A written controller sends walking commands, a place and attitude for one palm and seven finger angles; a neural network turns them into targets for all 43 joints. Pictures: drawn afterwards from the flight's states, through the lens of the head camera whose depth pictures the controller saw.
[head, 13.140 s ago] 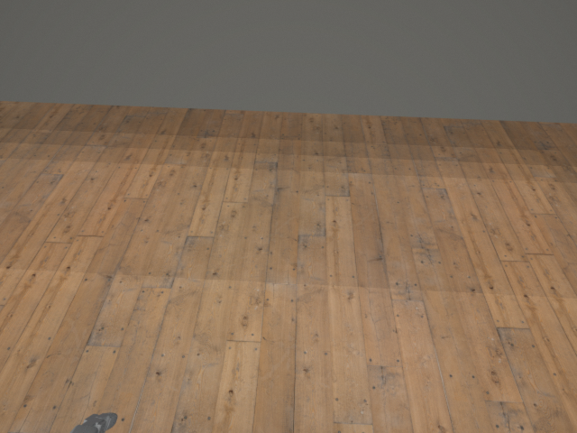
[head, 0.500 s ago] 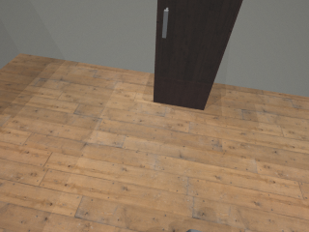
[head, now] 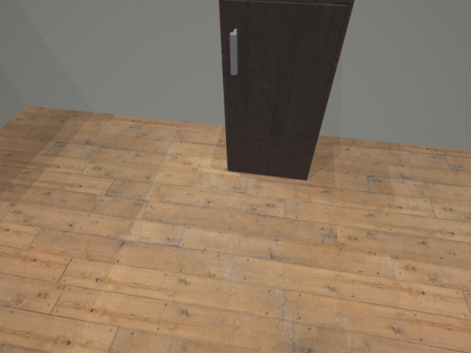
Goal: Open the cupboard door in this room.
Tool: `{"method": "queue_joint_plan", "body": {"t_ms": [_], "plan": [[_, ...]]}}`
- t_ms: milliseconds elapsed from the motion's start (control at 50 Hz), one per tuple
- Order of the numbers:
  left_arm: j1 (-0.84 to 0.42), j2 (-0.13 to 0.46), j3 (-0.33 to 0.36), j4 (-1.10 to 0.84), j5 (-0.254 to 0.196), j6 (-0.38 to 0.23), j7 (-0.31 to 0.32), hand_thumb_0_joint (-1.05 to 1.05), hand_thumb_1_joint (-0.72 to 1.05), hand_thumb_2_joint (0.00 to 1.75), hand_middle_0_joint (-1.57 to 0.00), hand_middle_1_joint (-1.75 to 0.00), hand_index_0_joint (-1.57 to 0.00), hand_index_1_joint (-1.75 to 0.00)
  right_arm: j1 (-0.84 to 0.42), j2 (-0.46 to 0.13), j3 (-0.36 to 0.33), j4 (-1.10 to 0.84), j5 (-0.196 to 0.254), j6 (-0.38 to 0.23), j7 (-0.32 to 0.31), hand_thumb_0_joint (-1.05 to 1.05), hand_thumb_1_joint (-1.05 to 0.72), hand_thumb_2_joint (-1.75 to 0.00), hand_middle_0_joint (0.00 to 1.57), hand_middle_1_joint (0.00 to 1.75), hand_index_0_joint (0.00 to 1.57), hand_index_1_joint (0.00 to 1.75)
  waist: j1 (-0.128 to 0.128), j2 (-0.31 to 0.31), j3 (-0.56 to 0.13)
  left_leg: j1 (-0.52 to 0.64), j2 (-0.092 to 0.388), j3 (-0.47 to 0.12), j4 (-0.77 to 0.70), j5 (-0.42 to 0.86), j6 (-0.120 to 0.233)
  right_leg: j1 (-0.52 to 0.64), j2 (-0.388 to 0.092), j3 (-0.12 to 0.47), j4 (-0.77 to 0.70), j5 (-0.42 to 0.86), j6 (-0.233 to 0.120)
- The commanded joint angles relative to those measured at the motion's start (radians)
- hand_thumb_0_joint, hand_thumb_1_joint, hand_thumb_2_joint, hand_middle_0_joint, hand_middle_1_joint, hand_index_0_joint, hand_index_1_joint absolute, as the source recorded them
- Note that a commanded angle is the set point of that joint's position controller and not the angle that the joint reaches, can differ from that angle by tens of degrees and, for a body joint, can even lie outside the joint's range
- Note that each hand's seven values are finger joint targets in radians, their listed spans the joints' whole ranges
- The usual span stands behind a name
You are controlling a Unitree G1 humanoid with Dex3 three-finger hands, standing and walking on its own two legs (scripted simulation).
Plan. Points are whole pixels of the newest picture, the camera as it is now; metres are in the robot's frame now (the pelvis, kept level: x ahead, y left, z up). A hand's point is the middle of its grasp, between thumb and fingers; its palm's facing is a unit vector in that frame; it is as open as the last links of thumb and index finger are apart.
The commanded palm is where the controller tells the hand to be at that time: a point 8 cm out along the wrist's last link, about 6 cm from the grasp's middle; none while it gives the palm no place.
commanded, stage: stand and wait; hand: left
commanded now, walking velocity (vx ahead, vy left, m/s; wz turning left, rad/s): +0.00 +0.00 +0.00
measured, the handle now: (234, 52) +1.15 +0.06 -0.03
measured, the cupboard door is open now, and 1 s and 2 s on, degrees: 0 0 0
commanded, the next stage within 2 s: look at it before walking up in 0.20 s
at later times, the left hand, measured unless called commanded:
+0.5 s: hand out of the picture -0.03 +0.15 -0.17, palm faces +0.06 -0.99 -0.16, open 7.3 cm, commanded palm none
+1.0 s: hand out of the picture -0.02 +0.17 -0.18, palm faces +0.04 -0.98 -0.18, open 7.3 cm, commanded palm none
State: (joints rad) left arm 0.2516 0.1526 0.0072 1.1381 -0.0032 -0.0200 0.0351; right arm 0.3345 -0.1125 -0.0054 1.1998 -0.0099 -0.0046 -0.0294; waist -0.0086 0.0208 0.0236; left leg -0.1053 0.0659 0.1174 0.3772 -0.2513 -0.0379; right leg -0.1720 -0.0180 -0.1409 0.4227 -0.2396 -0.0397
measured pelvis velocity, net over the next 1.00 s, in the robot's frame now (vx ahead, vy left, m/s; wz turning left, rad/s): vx -0.01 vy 0.01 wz -0.01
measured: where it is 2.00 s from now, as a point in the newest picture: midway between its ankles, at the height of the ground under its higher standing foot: (243, 331)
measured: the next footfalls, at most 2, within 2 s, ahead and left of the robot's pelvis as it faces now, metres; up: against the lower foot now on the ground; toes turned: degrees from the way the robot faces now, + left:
right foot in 1.60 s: +0.33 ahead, -0.12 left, +0.00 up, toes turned -17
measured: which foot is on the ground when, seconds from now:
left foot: down 0.00-1.00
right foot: down 0.00-1.00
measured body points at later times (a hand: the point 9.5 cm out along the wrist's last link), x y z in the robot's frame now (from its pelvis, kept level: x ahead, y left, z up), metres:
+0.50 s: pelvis +0.00 +0.00 +0.00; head +0.00 -0.01 +0.45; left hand -0.03 +0.20 -0.16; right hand -0.01 -0.21 -0.17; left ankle -0.03 +0.14 -0.74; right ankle +0.00 -0.09 -0.74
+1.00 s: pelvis -0.01 +0.01 +0.00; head -0.01 +0.01 +0.45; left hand -0.02 +0.23 -0.16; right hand -0.05 -0.20 -0.17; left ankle -0.03 +0.14 -0.74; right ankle +0.00 -0.09 -0.74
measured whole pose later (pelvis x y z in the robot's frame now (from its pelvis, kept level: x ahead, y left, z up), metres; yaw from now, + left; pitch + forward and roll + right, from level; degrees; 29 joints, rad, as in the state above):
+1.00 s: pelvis -0.01 +0.01 +0.00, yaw -1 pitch -2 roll +0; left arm 0.30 0.13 0.01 1.14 0.01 -0.02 0.03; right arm 0.33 -0.12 -0.01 1.17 -0.02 -0.01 -0.03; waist 0.00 0.01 0.02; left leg -0.11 0.06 0.13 0.40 -0.25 -0.02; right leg -0.17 -0.02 -0.13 0.42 -0.22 -0.03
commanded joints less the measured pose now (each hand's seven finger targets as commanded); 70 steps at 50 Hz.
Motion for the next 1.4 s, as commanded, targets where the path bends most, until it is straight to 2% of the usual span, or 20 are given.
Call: {"method": "queue_joint_plan", "body": {"t_ms": [0,260,780,880,920,940,980,1020,1080,1120,1140,1160,1180,1200,1220,1240,1260,1300,1340,1380], "plan": [[0.080,0.080,0.004,-0.011,0.003,-0.012,0.008,0.00,0.90,0.90,-0.20,-0.30,-0.20,-0.30,0.058,-0.075,-0.010,-0.026,0.000,-0.016,-0.007,0.00,-0.90,-0.90,0.20,0.30,0.20,0.30,0.009,-0.029,-0.004,-0.025,0.075,-0.067,-0.044,0.199,0.031,0.043,-0.137,0.128,-0.072,0.334,0.008],[0.121,0.053,-0.002,0.006,0.008,-0.009,0.011,0.00,0.90,0.90,-0.20,-0.30,-0.20,-0.30,0.037,-0.074,-0.010,-0.038,0.002,-0.010,-0.011,0.00,-0.90,-0.90,0.20,0.30,0.20,0.30,0.004,-0.024,0.070,-0.021,0.070,-0.069,-0.055,0.120,0.035,-0.023,-0.126,0.139,-0.116,0.192,0.010],[0.115,0.068,0.005,-0.014,0.009,-0.011,0.009,0.00,0.90,0.90,-0.20,-0.30,-0.20,-0.30,0.068,-0.083,-0.014,-0.042,0.001,-0.019,-0.006,0.00,-0.90,-0.90,0.20,0.30,0.20,0.30,0.010,-0.040,0.072,-0.063,0.064,-0.082,-0.072,0.077,0.047,-0.017,-0.121,0.139,-0.122,0.091,0.008],[0.110,0.078,0.008,-0.018,0.010,-0.011,0.008,0.00,0.90,0.90,-0.20,-0.30,-0.20,-0.30,0.066,-0.093,-0.016,-0.046,0.001,-0.022,-0.006,0.00,-0.90,-0.90,0.20,0.30,0.20,0.30,0.010,-0.020,0.065,-0.062,0.066,-0.084,-0.075,0.079,0.049,-0.014,-0.121,0.137,-0.117,0.098,0.007],[0.122,0.057,0.006,-0.007,0.009,-0.009,0.006,0.00,0.90,0.90,-0.20,-0.30,-0.20,-0.30,0.084,-0.073,-0.014,-0.038,-0.005,-0.019,-0.005,0.00,-0.90,-0.90,0.20,0.30,0.20,0.30,0.008,-0.027,0.051,-0.049,0.055,-0.065,-0.062,-0.008,0.044,-0.024,-0.119,0.146,-0.133,-0.024,0.010],[0.126,0.064,0.013,-0.007,0.013,-0.003,0.004,0.00,0.90,0.90,-0.20,-0.30,-0.20,-0.30,0.100,-0.074,-0.017,-0.038,-0.009,-0.013,-0.003,0.00,-0.90,-0.90,0.20,0.30,0.20,0.30,0.007,-0.037,0.057,-0.061,0.046,-0.056,-0.044,-0.098,0.044,-0.041,-0.113,0.156,-0.127,-0.149,0.004],[0.133,0.080,0.028,-0.012,0.018,0.005,-0.006,0.00,0.90,0.90,-0.20,-0.30,-0.20,-0.30,0.093,-0.080,-0.026,-0.053,-0.012,-0.007,0.001,0.00,-0.90,-0.90,0.20,0.30,0.20,0.30,0.013,-0.053,0.110,-0.115,0.040,-0.041,-0.021,-0.227,0.051,-0.101,-0.120,0.187,-0.141,-0.338,-0.008],[0.142,0.093,0.042,-0.021,0.022,0.010,-0.013,0.00,0.90,0.90,-0.20,-0.30,-0.20,-0.30,0.094,-0.083,-0.032,-0.070,-0.015,-0.004,0.006,0.00,-0.90,-0.90,0.20,0.30,0.20,0.30,0.017,-0.078,0.163,-0.184,0.029,-0.034,0.025,-0.300,0.057,-0.137,-0.133,0.227,-0.154,-0.454,-0.026],[0.174,0.108,0.059,-0.025,0.020,0.002,-0.017,0.00,0.90,0.90,-0.20,-0.30,-0.20,-0.30,0.106,-0.073,-0.033,-0.095,-0.015,-0.013,0.010,0.00,-0.90,-0.90,0.20,0.30,0.20,0.30,0.015,-0.116,0.165,-0.253,0.004,0.006,0.166,-0.250,0.060,-0.102,-0.187,0.328,-0.182,-0.498,-0.081],[0.178,0.120,0.066,-0.027,0.017,-0.008,-0.018,0.00,0.90,0.90,-0.20,-0.30,-0.20,-0.30,0.114,-0.070,-0.032,-0.106,-0.012,-0.026,0.013,0.00,-0.90,-0.90,0.20,0.30,0.20,0.30,0.003,-0.107,0.120,-0.222,0.008,0.011,0.203,-0.210,0.059,-0.097,-0.218,0.360,-0.179,-0.469,-0.107],[0.158,0.118,0.068,-0.034,0.017,-0.011,-0.018,0.00,0.90,0.90,-0.20,-0.30,-0.20,-0.30,0.135,-0.071,-0.031,-0.104,-0.011,-0.030,0.014,0.00,-0.90,-0.90,0.20,0.30,0.20,0.30,-0.012,-0.087,0.105,-0.178,0.015,0.002,0.174,-0.218,0.061,-0.128,-0.204,0.335,-0.146,-0.456,-0.105],[0.121,0.108,0.067,-0.047,0.019,-0.010,-0.022,0.00,0.90,0.90,-0.20,-0.30,-0.20,-0.30,0.163,-0.075,-0.031,-0.097,-0.012,-0.034,0.013,0.00,-0.90,-0.90,0.20,0.30,0.20,0.30,-0.033,-0.045,0.131,-0.123,0.030,-0.030,0.104,-0.234,0.069,-0.204,-0.160,0.283,-0.075,-0.427,-0.087],[0.072,0.078,0.062,-0.069,0.020,-0.010,-0.029,0.00,0.90,0.90,-0.20,-0.30,-0.20,-0.30,0.217,-0.099,-0.037,-0.079,-0.015,-0.041,0.009,0.00,-0.90,-0.90,0.20,0.30,0.20,0.30,-0.065,0.078,0.165,-0.038,0.098,-0.151,-0.021,-0.308,0.098,-0.336,-0.080,0.190,0.077,-0.371,-0.050],[0.007,0.020,0.050,-0.103,0.021,-0.011,-0.037,0.00,0.90,0.90,-0.20,-0.30,-0.20,-0.30,0.321,-0.153,-0.052,-0.047,-0.022,-0.051,0.003,0.00,-0.90,-0.90,0.20,0.30,0.20,0.30,-0.109,0.303,0.175,0.080,0.262,-0.383,-0.205,-0.381,0.150,-0.490,0.019,0.013,0.388,-0.230,-0.003],[-0.077,0.022,0.044,-0.144,0.028,-0.011,-0.036,0.00,0.90,0.90,-0.20,-0.30,-0.20,-0.30,0.370,-0.165,-0.055,-0.026,-0.025,-0.056,-0.008,0.00,-0.90,-0.90,0.20,0.30,0.20,0.30,-0.121,0.296,0.228,0.151,0.354,-0.487,-0.256,-0.225,0.190,-0.631,-0.008,0.053,0.560,-0.247,-0.001],[-0.101,0.040,0.047,-0.150,0.029,-0.016,-0.038,0.00,0.90,0.90,-0.20,-0.30,-0.20,-0.30,0.370,-0.139,-0.045,-0.022,-0.021,-0.059,-0.012,0.00,-0.90,-0.90,0.20,0.30,0.20,0.30,-0.107,0.181,0.222,0.190,0.377,-0.465,-0.220,-0.057,0.215,-0.677,-0.054,0.096,0.647,-0.214,-0.006],[-0.104,0.036,0.049,-0.144,0.030,-0.019,-0.045,0.00,0.90,0.90,-0.20,-0.30,-0.20,-0.30,0.345,-0.128,-0.039,-0.033,-0.022,-0.066,-0.013,0.00,-0.90,-0.90,0.20,0.30,0.20,0.30,-0.092,0.102,0.197,0.203,0.366,-0.389,-0.192,0.100,0.223,-0.676,-0.077,0.102,0.698,-0.183,-0.002],[-0.085,0.026,0.050,-0.136,0.029,-0.013,-0.053,0.00,0.90,0.90,-0.20,-0.30,-0.20,-0.30,0.295,-0.126,-0.033,-0.044,-0.021,-0.079,-0.017,0.00,-0.90,-0.90,0.20,0.30,0.20,0.30,-0.051,0.074,0.164,0.211,0.313,-0.235,-0.168,0.278,0.200,-0.664,-0.084,0.093,0.760,-0.138,0.010],[-0.107,0.016,0.050,-0.145,0.028,-0.004,-0.060,0.00,0.90,0.90,-0.20,-0.30,-0.20,-0.30,0.295,-0.112,-0.030,-0.041,-0.018,-0.086,-0.020,0.00,-0.90,-0.90,0.20,0.30,0.20,0.30,-0.040,0.060,0.161,0.212,0.266,-0.138,-0.169,0.368,0.166,-0.674,-0.079,0.071,0.768,-0.088,0.012],[-0.149,0.004,0.046,-0.175,0.028,0.004,-0.067,0.00,0.90,0.90,-0.20,-0.30,-0.20,-0.30,0.285,-0.102,-0.027,-0.038,-0.018,-0.089,-0.020,0.00,-0.90,-0.90,0.20,0.30,0.20,0.30,-0.028,0.076,0.176,0.172,0.232,-0.054,-0.192,0.415,0.146,-0.650,-0.071,0.037,0.691,-0.036,0.016]]}}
